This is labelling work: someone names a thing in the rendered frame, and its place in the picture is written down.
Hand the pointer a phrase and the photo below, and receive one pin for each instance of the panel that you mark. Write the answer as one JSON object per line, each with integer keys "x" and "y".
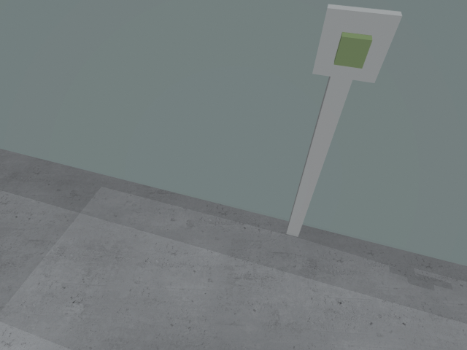
{"x": 381, "y": 25}

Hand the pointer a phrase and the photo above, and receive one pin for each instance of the button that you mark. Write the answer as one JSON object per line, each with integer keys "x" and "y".
{"x": 352, "y": 50}

